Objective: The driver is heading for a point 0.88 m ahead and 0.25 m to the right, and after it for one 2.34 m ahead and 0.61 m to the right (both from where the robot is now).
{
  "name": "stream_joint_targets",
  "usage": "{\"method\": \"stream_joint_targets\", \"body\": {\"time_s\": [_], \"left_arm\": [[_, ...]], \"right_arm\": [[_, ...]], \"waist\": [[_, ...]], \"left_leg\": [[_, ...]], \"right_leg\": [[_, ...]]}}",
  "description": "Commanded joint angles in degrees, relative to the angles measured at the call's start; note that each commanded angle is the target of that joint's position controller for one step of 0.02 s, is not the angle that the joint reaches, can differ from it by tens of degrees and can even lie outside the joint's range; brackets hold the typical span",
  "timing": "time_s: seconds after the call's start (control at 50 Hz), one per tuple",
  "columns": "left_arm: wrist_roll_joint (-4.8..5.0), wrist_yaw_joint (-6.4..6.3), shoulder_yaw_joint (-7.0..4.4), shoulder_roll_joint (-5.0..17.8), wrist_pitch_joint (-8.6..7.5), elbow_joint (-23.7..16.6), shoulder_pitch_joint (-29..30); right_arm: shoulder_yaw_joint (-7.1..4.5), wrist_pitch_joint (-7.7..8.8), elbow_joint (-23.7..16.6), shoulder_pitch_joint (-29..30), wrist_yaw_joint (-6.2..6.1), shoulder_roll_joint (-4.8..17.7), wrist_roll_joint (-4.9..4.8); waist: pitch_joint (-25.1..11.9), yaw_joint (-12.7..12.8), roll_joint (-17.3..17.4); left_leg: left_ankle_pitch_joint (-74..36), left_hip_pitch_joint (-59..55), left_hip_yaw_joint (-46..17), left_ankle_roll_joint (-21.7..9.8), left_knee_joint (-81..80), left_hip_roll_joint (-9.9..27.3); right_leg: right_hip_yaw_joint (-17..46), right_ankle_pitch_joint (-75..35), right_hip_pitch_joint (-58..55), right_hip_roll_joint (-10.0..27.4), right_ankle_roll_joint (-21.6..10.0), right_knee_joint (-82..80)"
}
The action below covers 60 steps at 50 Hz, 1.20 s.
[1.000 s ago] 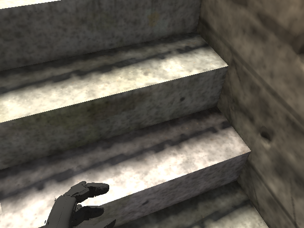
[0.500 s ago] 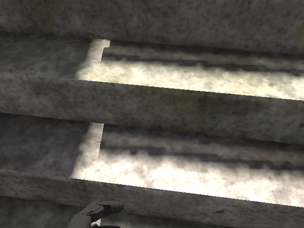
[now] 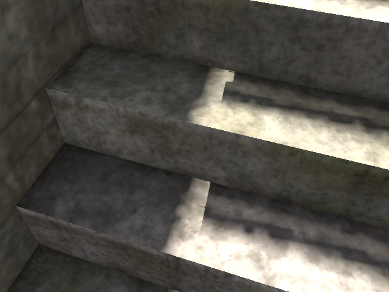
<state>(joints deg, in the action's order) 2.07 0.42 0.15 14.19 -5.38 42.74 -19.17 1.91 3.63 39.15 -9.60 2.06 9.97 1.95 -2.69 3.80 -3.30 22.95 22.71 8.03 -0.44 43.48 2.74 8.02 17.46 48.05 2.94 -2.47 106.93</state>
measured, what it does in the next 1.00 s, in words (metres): climbs, turning right: right foot 0.21 m higher, then left foot 0.21 m higher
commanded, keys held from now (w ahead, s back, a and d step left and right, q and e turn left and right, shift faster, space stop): w+e+shift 0.54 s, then w+q+shift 0.46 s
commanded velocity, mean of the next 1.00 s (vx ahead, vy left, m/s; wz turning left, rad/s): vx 1.00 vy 0.00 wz -0.38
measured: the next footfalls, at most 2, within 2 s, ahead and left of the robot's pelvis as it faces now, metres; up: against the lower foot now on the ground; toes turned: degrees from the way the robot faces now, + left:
right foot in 0.30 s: +0.22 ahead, -0.11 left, +0.21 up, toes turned -15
left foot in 0.78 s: +0.49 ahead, -0.13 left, +0.41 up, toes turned -25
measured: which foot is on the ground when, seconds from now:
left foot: down 0.00-0.32, up 0.34-0.76, down 0.78-1.00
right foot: up 0.00-0.28, down 0.30-0.80, up 0.82-1.00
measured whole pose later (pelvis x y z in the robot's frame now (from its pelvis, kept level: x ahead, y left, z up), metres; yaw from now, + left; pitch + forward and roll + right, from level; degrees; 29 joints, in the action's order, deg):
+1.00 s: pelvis +0.46 -0.18 +0.42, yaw -20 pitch +1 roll +2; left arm -3.4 4.9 7.2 4.4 -9.2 27.4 4.1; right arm 2.2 1.6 60.8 -31.2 2.0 9.1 1.9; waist -7.2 2.6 0.6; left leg 23.3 17.5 -1.2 -7.2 39.9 -9.8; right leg 8.7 6.9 71.7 1.3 -7.4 129.8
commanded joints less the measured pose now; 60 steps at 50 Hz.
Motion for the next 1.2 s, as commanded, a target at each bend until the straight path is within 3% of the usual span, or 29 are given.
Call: {"method": "stream_joint_targets", "body": {"time_s": [0.02, 0.12, 0.2, 0.22, 0.26, 0.3, 0.32, 0.34, 0.36, 0.38, 0.42, 0.48, 0.6, 0.66, 0.7, 0.74, 0.76, 0.78, 0.8, 0.82, 0.86, 0.9, 0.96, 1.06, 1.1, 1.12, 1.16, 1.18, 1.2], "left_arm": [[-0.20, 0.40, 3.32, -7.36, 2.09, -11.90, 10.50], [0.08, 0.38, 4.44, -8.84, 5.02, -14.14, 14.13], [0.08, 1.86, 6.03, -8.85, 5.99, -22.13, 29.56], [0.21, 2.58, 6.36, -6.99, 5.76, -22.64, 29.69], [-0.06, 2.97, 3.61, -1.74, 5.14, -20.32, 27.02], [-2.38, 3.51, -0.09, 4.25, 4.69, -14.82, 8.59], [-2.21, 4.59, -2.44, 9.39, 4.14, -12.12, 3.86], [-2.59, 3.48, -4.53, 14.63, 4.69, -8.14, -1.73], [-4.79, 1.44, -4.33, 14.69, 4.32, -7.29, -0.91], [-6.01, 1.38, -1.16, 5.67, 3.65, -6.78, 1.76], [-3.68, 2.07, 1.44, -3.59, 2.69, -3.22, 0.92], [-2.51, 2.94, 1.37, -3.71, 2.21, 0.12, 3.18], [-2.44, 1.20, 1.69, -2.24, 1.94, 5.59, -3.62], [-1.25, -2.06, 1.24, 0.78, 3.19, 9.62, -11.96], [-1.46, -3.16, 0.93, 2.06, 2.70, 11.19, -9.52], [-3.90, -3.60, -1.68, 12.52, 1.00, 10.42, -5.49], [-4.17, -3.65, -2.66, 13.64, 0.74, 8.32, -2.69], [-6.42, -3.24, -3.30, 14.98, -0.47, 4.42, 7.90], [-5.65, -1.68, -1.42, 6.72, -1.78, -0.41, 11.44], [-5.92, 1.06, -0.42, 0.34, -2.90, -4.73, 18.79], [-5.77, 7.45, 3.08, -7.86, -5.51, -12.79, 23.24], [-6.76, 8.23, 5.99, -12.49, -4.95, -13.58, 15.97], [-4.88, 5.37, 7.85, -9.59, -3.54, -15.45, 14.99], [-6.28, 0.77, 12.27, -13.25, -4.82, -25.83, 39.70], [-6.16, 0.91, 14.58, -16.45, -6.16, -31.38, 52.25], [-4.63, -0.35, 11.21, -11.80, -5.89, -29.98, 42.39], [-3.39, -0.72, -1.11, 10.75, -5.25, -16.18, -3.11], [-5.77, -1.02, -4.03, 18.75, -4.35, -9.92, -13.74], [-6.07, -2.83, -3.97, 17.61, -3.14, -6.70, -12.14]], "right_arm": [[-1.41, 1.91, 1.60, -0.45, -1.20, 1.97, 0.56], [0.10, 2.10, 10.27, -5.52, -1.78, -0.94, 1.69], [-0.52, 1.07, 13.31, -9.35, -4.95, 8.12, 0.82], [-1.41, 0.83, 12.80, -8.75, -5.65, 12.06, -0.48], [-1.58, 1.74, 15.10, -17.73, -6.52, 15.96, -2.31], [-5.33, -0.73, 8.50, -9.47, -6.26, 25.83, -2.04], [-6.07, -0.93, 3.07, -3.67, -6.11, 24.77, -1.97], [-4.67, 0.68, -3.31, 1.47, -4.94, 17.10, -1.77], [-2.84, 3.71, -8.12, 12.10, -2.96, 10.22, 0.19], [-1.63, 4.97, -11.28, 14.46, -0.96, 3.63, 0.84], [1.66, 5.09, -14.94, 12.83, 1.50, -3.39, 3.08], [4.54, 4.53, -13.38, 3.02, 1.70, -7.60, 2.14], [8.12, 4.92, -18.14, 19.77, 0.27, -10.39, 0.63], [9.42, 4.23, -23.25, 32.18, -1.24, -10.85, -0.96], [6.87, 4.53, -23.14, 26.06, -0.98, -6.83, -0.60], [-0.40, 3.87, -17.20, 8.54, 0.15, 7.04, -1.51], [-2.03, 3.07, -10.20, 2.79, 0.69, 12.08, -2.24], [-3.44, 1.37, -4.36, -14.35, 0.33, 14.20, -2.49], [-3.30, 0.45, 4.30, -21.35, 1.35, 17.53, 1.82], [-2.56, -1.23, 7.08, -18.58, -1.16, 7.86, 4.62], [1.25, -0.50, 8.94, -12.39, -2.35, -6.42, 2.50], [2.46, -0.05, 11.10, -4.85, -0.84, -8.86, 1.26], [1.28, 0.02, 10.92, 1.99, 0.41, -2.52, -0.21], [-0.67, 1.09, 16.10, -21.18, -0.56, 3.65, -4.14], [-2.50, -0.66, 15.75, -26.26, -3.44, 6.42, -5.22], [-2.19, 0.75, 18.72, -28.41, -4.45, 6.01, -4.48], [-6.94, 4.90, 13.42, -6.90, -2.55, 21.33, -0.34], [-6.84, 6.52, 8.37, -0.86, -0.52, 15.29, -1.96], [-3.99, 6.72, 5.73, 7.93, 1.21, 4.15, -0.08]], "waist": [[2.36, -0.77, 10.66], [9.32, 2.09, 5.56], [4.56, 1.18, 9.42], [2.61, 1.80, 7.34], [-7.46, 2.96, 9.82], [-15.34, 8.44, 17.06], [-15.00, 10.21, 11.17], [-12.30, 7.65, -10.53], [-9.37, 5.18, -20.33], [-3.31, 0.43, -11.05], [5.17, -5.78, 0.71], [2.55, -11.60, 5.62], [9.02, -5.51, 4.24], [3.01, -0.62, 0.84], [-8.93, -6.36, -3.26], [-20.49, -16.55, -11.70], [-22.62, -14.75, -5.40], [-21.16, -21.46, -3.11], [-19.62, -15.57, 27.50], [-9.95, -13.49, 32.64], [5.29, -5.12, 6.45], [9.55, 4.51, -4.76], [10.31, 9.54, -5.35], [4.90, -5.05, 1.96], [-1.96, -8.69, 2.03], [-12.10, -2.85, 8.68], [-34.76, 20.38, 17.30], [-41.50, 18.41, -6.77], [-37.02, 16.50, -27.39]], "left_leg": [[-1.56, -8.19, -22.61, -10.59, -26.67, 20.50], [-15.02, -5.42, -4.37, -4.21, -28.05, 16.35], [-23.58, -6.75, 3.86, -5.50, -42.45, 15.23], [-33.08, -7.31, 9.24, -5.50, -45.57, 12.76], [-110.86, -7.61, 11.89, -7.64, -32.05, 12.17], [-127.72, -27.46, 6.13, -12.93, -9.22, 18.59], [-114.43, -19.64, 3.87, -12.90, 4.72, 16.06], [-65.05, 6.39, 1.64, -9.56, 24.41, 5.55], [-23.97, 21.15, -9.66, -7.93, 51.60, -7.37], [-20.83, 28.51, -17.76, -9.77, 67.18, -5.95], [-17.14, 38.83, -16.08, -10.67, 81.64, -4.97], [-17.01, 44.72, -14.96, -8.35, 84.87, -1.95], [-17.74, 63.52, -4.81, -3.83, 87.65, -1.90], [-17.86, 46.09, 3.94, -3.01, 63.11, -0.99], [-5.00, 17.24, 4.26, -6.75, 44.50, -4.08], [17.26, 6.71, 4.95, -6.18, 37.16, -8.30], [16.69, 4.01, 0.41, -7.60, 28.47, -10.18], [12.60, -5.68, -14.49, -12.41, 8.71, -4.30], [8.17, -19.00, -35.12, -15.55, -7.11, -1.95], [14.28, -17.33, -65.18, -23.86, -27.36, 5.24], [22.94, -5.90, -58.88, -19.31, -19.79, 6.68], [4.35, 3.12, -39.19, -14.52, -16.24, 0.71], [-4.28, 21.22, -24.57, -12.52, -24.82, -2.90], [-4.33, 8.27, -33.77, -15.30, -31.54, -0.40], [-22.92, 16.19, -29.94, -14.65, -43.90, 2.22], [-62.32, 15.38, -29.83, -14.37, -36.97, 0.12], [-118.96, -3.13, -29.72, -14.40, -0.09, 4.42], [-105.85, 12.30, -25.19, -14.27, 20.43, -2.80], [-34.46, 32.58, -22.74, -9.91, 60.01, -12.08]], "right_leg": [[1.36, -3.94, 27.57, 2.13, 1.98, 23.53], [2.50, -10.28, 36.66, -1.61, -3.68, 31.65], [-8.39, -6.88, 26.46, 2.66, -4.54, 11.69], [-15.44, -0.71, 14.67, 2.83, -5.81, -5.79], [-27.90, 13.19, -16.28, -9.03, -6.61, -15.24], [-20.30, 26.89, -19.94, -12.21, -8.75, -37.26], [-9.84, 16.55, -29.68, -12.47, -10.84, -52.29], [17.91, 19.09, -40.97, -4.37, -16.40, -71.16], [43.41, 25.76, -38.59, 0.47, -17.79, -89.67], [44.72, 30.77, -29.15, 1.65, -13.22, -87.49], [32.28, 20.09, -20.75, -2.37, -11.10, -77.85], [18.21, 5.20, -22.88, -6.25, -7.27, -76.96], [19.43, 0.68, -22.47, -3.40, -5.64, -87.26], [15.21, -12.51, -19.32, 3.56, -7.26, -103.33], [2.08, -70.07, -24.95, 4.91, -6.63, -100.27], [0.90, -133.36, -47.18, 9.12, -9.55, -81.28], [-0.32, -145.85, -52.38, 10.79, -11.01, -71.61], [3.61, -139.51, -48.98, 13.52, -11.91, -53.53], [1.03, -67.88, -29.31, 0.70, -10.31, -33.58], [3.44, -20.95, -5.45, -12.72, -5.50, -6.14], [5.96, -10.41, 18.53, -10.49, -8.35, 19.72], [1.93, -8.07, 25.24, -6.89, -8.72, 31.14], [-4.80, -9.86, 17.22, -0.87, -4.42, 20.03], [-10.48, -1.55, 25.65, 4.28, -1.03, 2.35], [-19.59, 10.12, -6.01, 2.19, 0.68, -29.14], [-18.93, 13.13, -30.26, -2.44, 0.49, -32.84], [3.96, 24.94, -50.52, 1.59, -6.59, -40.05], [32.77, 35.79, -64.16, 11.49, -12.75, -61.15], [61.92, 36.21, -64.80, 23.50, -18.25, -84.93]]}}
